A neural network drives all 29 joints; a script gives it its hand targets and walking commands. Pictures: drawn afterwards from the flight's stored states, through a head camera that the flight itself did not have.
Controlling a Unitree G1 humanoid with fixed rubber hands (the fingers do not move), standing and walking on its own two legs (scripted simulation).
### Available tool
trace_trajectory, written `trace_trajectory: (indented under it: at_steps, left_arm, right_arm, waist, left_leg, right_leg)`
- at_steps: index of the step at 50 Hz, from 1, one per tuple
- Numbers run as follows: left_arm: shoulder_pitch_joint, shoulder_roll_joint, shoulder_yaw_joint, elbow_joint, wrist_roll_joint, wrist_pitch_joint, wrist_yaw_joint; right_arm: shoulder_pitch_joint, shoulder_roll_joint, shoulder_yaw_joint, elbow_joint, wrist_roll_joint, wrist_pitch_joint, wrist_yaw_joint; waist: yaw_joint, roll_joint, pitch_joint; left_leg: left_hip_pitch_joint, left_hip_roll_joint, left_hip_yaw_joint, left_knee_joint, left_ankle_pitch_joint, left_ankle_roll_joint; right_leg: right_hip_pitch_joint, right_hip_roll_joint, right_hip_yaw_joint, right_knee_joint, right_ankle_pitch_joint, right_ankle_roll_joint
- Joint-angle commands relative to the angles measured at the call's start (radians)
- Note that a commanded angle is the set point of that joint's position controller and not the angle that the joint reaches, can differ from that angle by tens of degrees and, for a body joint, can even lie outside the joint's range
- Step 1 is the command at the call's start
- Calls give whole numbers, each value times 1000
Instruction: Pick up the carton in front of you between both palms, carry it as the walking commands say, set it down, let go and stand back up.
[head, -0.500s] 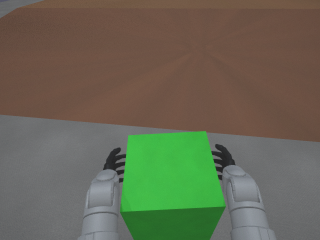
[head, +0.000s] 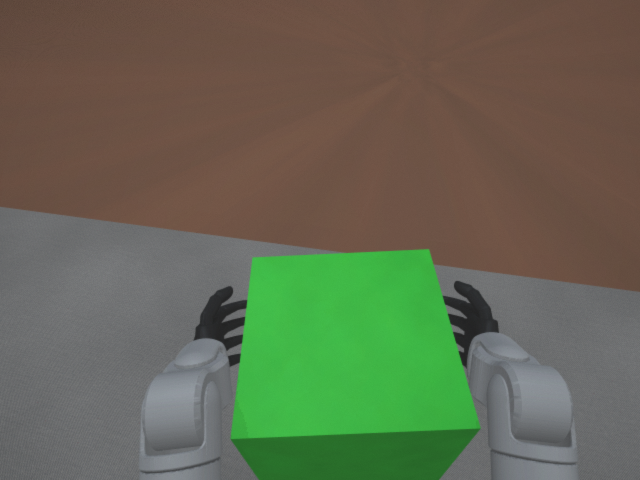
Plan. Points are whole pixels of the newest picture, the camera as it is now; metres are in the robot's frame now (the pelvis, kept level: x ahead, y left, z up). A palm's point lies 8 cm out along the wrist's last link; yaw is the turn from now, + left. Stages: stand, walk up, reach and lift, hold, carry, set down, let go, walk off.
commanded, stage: carry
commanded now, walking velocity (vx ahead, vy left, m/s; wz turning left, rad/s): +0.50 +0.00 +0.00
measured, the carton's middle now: (345, 379) +0.27 +0.00 +0.01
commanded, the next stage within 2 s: none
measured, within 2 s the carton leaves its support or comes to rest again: neither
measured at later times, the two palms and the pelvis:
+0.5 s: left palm (278, 195) +0.56 +0.10 +0.06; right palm (454, 194) +0.57 -0.20 +0.06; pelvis +0.30 -0.05 -0.01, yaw +1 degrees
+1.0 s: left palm (285, 94) +0.92 +0.11 +0.08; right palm (417, 95) +0.90 -0.19 +0.08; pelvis +0.64 -0.02 -0.01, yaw -4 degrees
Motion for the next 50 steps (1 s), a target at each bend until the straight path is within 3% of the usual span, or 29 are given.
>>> trace_trajectory:
  at_steps: [1,2,3,4,5,6,7,9,13,16,18,20,21,22,23,24,26,27,29,35,41,43,44,45,46,47,48,49,50]
  left_arm:
    - [-477,-895,-703,-170,-422,19,-245]
    - [-487,-868,-704,-188,-432,28,-251]
    - [-546,-839,-712,-229,-458,43,-263]
    - [-573,-843,-730,-206,-470,55,-271]
    - [-555,-846,-720,-178,-468,59,-275]
    - [-531,-848,-705,-150,-461,64,-276]
    - [-507,-857,-696,-121,-448,67,-273]
    - [-460,-873,-671,-74,-418,66,-262]
    - [-389,-898,-649,-39,-347,51,-234]
    - [-385,-909,-652,-53,-328,41,-227]
    - [-414,-910,-663,-69,-341,37,-231]
    - [-414,-912,-667,-67,-351,34,-239]
    - [-414,-915,-669,-68,-356,34,-245]
    - [-410,-896,-656,-44,-348,31,-251]
    - [-401,-926,-671,-36,-364,26,-257]
    - [-427,-948,-681,-62,-386,22,-263]
    - [-467,-1000,-705,-86,-417,6,-270]
    - [-479,-1012,-715,-97,-427,0,-273]
    - [-455,-1015,-726,-105,-441,-7,-282]
    - [-394,-937,-718,-124,-447,-9,-303]
    - [-372,-831,-670,-144,-408,33,-280]
    - [-379,-811,-658,-137,-396,49,-271]
    - [-389,-804,-655,-137,-392,56,-268]
    - [-401,-799,-653,-140,-391,63,-266]
    - [-417,-793,-653,-145,-392,70,-264]
    - [-438,-786,-657,-150,-393,75,-264]
    - [-476,-794,-671,-167,-404,85,-264]
    - [-495,-797,-680,-185,-413,88,-266]
    - [-520,-823,-685,-173,-413,83,-265]
  right_arm:
    - [-440,898,733,-75,386,21,249]
    - [-410,886,721,-75,373,24,242]
    - [-394,871,699,-66,343,22,232]
    - [-429,861,687,-86,331,30,224]
    - [-462,864,696,-112,343,44,220]
    - [-477,869,705,-113,352,55,220]
    - [-488,873,715,-114,365,63,224]
    - [-502,878,732,-106,397,74,238]
    - [-479,877,744,-83,424,77,272]
    - [-461,878,741,-65,421,69,287]
    - [-472,876,744,-72,418,63,290]
    - [-470,868,745,-81,411,60,289]
    - [-476,860,742,-83,405,58,289]
    - [-481,867,748,-96,402,63,289]
    - [-495,861,749,-100,397,61,288]
    - [-492,894,753,-81,394,54,287]
    - [-485,948,753,-77,392,32,284]
    - [-471,966,751,-72,387,22,280]
    - [-420,986,753,-57,366,3,267]
    - [-373,961,769,-80,336,-19,236]
    - [-414,857,772,-143,369,36,234]
    - [-432,831,763,-142,378,58,239]
    - [-440,824,758,-138,383,66,241]
    - [-444,818,751,-132,385,73,244]
    - [-440,816,740,-120,384,78,246]
    - [-444,811,728,-114,381,81,250]
    - [-446,800,710,-92,366,82,253]
    - [-445,827,714,-71,374,77,255]
    - [-472,853,719,-98,394,75,258]
  waist:
    - [-30,-72,-262]
    - [-52,28,-330]
    - [-59,324,-291]
    - [-50,338,-244]
    - [-48,209,-209]
    - [-51,121,-188]
    - [-48,58,-173]
    - [-47,104,-141]
    - [-45,167,-102]
    - [-44,224,-35]
    - [-32,237,-57]
    - [-7,201,-158]
    - [17,141,-218]
    - [6,-121,-273]
    - [8,-194,-264]
    - [0,-135,-241]
    - [-7,17,-224]
    - [-8,19,-219]
    - [-8,-30,-232]
    - [-5,-77,-139]
    - [0,-94,-15]
    - [0,-104,12]
    - [-3,-113,-1]
    - [-10,-125,-41]
    - [-30,-102,-101]
    - [-50,-41,-173]
    - [-59,160,-264]
    - [-57,379,-300]
    - [-49,295,-279]
  left_leg:
    - [355,-66,100,-314,293,23]
    - [661,32,-24,-324,242,46]
    - [712,320,-552,-478,263,126]
    - [753,405,-699,-464,478,244]
    - [739,422,-614,-423,550,270]
    - [703,396,-533,-418,602,257]
    - [674,366,-458,-444,557,212]
    - [656,307,-316,-477,625,153]
    - [588,244,-142,-485,714,129]
    - [470,212,-49,-488,765,106]
    - [416,214,3,-398,904,86]
    - [339,158,92,-131,904,42]
    - [215,141,78,69,700,25]
    - [-5,36,55,371,361,-23]
    - [-167,-24,-69,561,23,-8]
    - [-206,52,-140,631,37,28]
    - [-186,121,-154,555,151,45]
    - [-157,135,-152,486,196,44]
    - [-132,119,-111,399,231,38]
    - [-248,94,-10,112,335,2]
    - [-209,54,70,-126,429,23]
    - [-148,43,89,-183,454,42]
    - [-79,28,103,-201,454,52]
    - [23,-1,126,-211,435,57]
    - [191,-45,168,-253,398,58]
    - [410,-3,112,-251,330,59]
    - [634,275,-323,-311,178,168]
    - [748,418,-674,-478,228,276]
    - [737,418,-598,-469,360,274]
  right_leg:
    - [49,-131,-10,99,768,-65]
    - [-179,-86,-81,276,537,-26]
    - [-414,40,-142,536,218,19]
    - [-585,57,-16,662,-50,-11]
    - [-646,-7,25,748,-59,-37]
    - [-663,-35,31,759,-21,-48]
    - [-661,-55,31,685,36,-48]
    - [-644,-38,-24,523,97,-33]
    - [-546,8,-107,262,222,-17]
    - [-390,53,-193,94,338,-31]
    - [-208,77,-224,65,416,-51]
    - [81,125,-273,20,333,-64]
    - [252,27,-157,23,237,-62]
    - [357,-282,393,-146,-10,-188]
    - [373,-386,637,-280,42,-279]
    - [336,-373,538,-269,132,-266]
    - [213,-308,345,-244,306,-199]
    - [170,-282,267,-255,326,-168]
    - [162,-249,162,-266,368,-148]
    - [246,-200,17,-293,529,-153]
    - [247,-169,-76,-274,655,-145]
    - [251,-169,-93,-253,733,-135]
    - [252,-169,-111,-207,845,-123]
    - [251,-163,-139,-118,953,-106]
    - [209,-131,-192,41,989,-81]
    - [75,-103,-188,231,833,-59]
    - [-195,-27,-165,528,549,-20]
    - [-440,113,-91,769,23,-6]
    - [-521,50,21,900,-13,-34]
